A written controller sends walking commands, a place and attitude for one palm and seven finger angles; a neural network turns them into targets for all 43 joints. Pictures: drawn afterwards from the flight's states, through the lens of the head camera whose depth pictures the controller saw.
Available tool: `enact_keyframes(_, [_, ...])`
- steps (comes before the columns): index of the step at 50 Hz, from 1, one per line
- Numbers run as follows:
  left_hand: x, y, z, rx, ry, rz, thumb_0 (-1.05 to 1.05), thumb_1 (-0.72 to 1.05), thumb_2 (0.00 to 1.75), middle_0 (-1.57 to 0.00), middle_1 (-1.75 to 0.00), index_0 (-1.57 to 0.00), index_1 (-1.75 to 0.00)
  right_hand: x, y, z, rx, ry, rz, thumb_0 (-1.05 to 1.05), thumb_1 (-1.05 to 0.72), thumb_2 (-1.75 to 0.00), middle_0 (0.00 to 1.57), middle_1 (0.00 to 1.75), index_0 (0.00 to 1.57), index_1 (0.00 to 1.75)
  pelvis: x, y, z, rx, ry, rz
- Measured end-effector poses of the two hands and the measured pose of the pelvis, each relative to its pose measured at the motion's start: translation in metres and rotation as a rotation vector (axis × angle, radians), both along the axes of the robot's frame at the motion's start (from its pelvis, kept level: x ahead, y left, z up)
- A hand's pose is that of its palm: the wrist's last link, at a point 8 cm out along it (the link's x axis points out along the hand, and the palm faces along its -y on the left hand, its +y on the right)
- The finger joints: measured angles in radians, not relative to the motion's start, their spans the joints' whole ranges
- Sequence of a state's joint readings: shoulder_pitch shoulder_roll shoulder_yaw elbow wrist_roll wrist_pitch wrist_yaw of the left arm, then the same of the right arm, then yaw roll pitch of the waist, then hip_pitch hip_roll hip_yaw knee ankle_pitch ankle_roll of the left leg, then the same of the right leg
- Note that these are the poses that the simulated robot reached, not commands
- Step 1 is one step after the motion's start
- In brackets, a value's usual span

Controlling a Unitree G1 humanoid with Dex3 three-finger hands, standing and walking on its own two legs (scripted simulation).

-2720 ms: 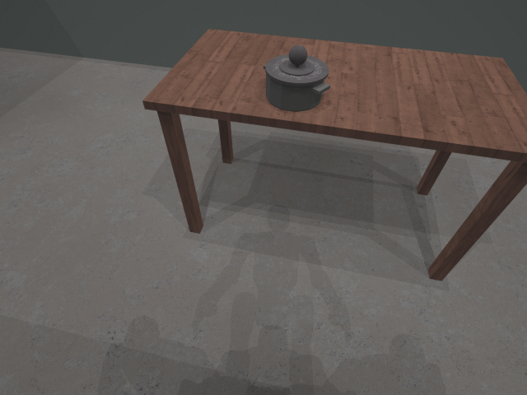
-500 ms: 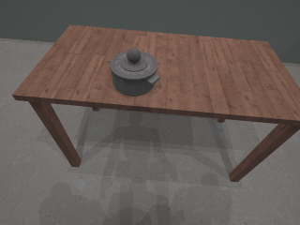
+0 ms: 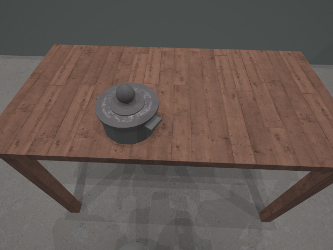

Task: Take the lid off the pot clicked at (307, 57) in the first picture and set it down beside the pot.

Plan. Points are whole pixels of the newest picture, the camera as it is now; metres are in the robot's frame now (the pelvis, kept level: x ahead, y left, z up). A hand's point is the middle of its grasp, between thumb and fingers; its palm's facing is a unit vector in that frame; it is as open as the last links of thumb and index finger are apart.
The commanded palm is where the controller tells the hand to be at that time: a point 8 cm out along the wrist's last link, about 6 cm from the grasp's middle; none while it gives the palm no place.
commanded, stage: come to a stop and stand still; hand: left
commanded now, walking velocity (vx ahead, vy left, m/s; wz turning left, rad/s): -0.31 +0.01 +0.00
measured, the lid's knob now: (125, 93) +0.50 +0.15 +0.08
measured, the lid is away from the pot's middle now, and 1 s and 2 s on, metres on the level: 0.00 0.00 0.00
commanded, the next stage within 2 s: look again from close up in 0.74 s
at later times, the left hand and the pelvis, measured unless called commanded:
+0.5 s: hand out of the picture +0.01 +0.21 -0.18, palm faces +0.04 -0.97 -0.26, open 7.4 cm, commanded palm none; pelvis -0.02 +0.00 -0.01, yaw +0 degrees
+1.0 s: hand out of the picture -0.04 +0.21 -0.19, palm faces +0.05 -0.99 -0.16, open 7.4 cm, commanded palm none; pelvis -0.02 +0.05 -0.01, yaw +1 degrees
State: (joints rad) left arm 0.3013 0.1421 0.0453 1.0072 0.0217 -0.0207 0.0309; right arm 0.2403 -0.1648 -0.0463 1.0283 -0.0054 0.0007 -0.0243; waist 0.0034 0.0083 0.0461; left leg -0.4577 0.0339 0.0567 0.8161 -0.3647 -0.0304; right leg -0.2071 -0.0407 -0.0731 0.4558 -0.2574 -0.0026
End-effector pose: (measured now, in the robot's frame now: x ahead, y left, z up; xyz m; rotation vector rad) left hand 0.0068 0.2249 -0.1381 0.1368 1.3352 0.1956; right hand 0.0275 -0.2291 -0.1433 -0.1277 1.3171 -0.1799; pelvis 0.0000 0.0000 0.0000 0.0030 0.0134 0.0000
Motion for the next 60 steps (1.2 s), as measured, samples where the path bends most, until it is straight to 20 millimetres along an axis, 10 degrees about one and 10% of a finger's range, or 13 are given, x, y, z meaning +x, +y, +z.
enact_keyframes(7, [0.008, 0.027, -0.029, -0.027, 0.063, 0.041, 0.01, 0.91, 0.90, -0.20, -0.30, -0.20, -0.30, 0.067, 0.020, 0.004, -0.054, -0.095, 0.050, 0.00, -0.92, -0.89, 0.19, 0.30, 0.20, 0.30, 0.021, 0.023, -0.015, -0.015, -0.029, -0.003])
enact_keyframes(15, [0.025, 0.048, -0.022, 0.001, 0.012, 0.017, 0.01, 0.91, 0.90, -0.20, -0.30, -0.20, -0.30, 0.078, 0.034, 0.020, -0.066, -0.157, 0.079, 0.00, -0.91, -0.89, 0.20, 0.30, 0.20, 0.30, 0.003, 0.025, -0.006, -0.030, -0.012, -0.002])
enact_keyframes(38, [-0.072, -0.015, 0.006, -0.026, 0.118, 0.038, 0.01, 0.90, 0.90, -0.20, -0.30, -0.20, -0.30, -0.081, -0.014, 0.002, -0.003, 0.172, -0.029, 0.00, -0.91, -0.89, 0.19, 0.30, 0.20, 0.30, -0.022, -0.002, 0.005, 0.015, 0.008, 0.004])
enact_keyframes(60, [-0.015, 0.086, -0.021, -0.003, -0.039, -0.029, 0.01, 0.91, 0.90, -0.20, -0.30, -0.20, -0.30, 0.018, 0.087, 0.007, -0.031, -0.165, 0.093, 0.00, -0.93, -0.89, 0.20, 0.30, 0.20, 0.30, -0.029, 0.079, -0.013, -0.029, -0.013, 0.000])
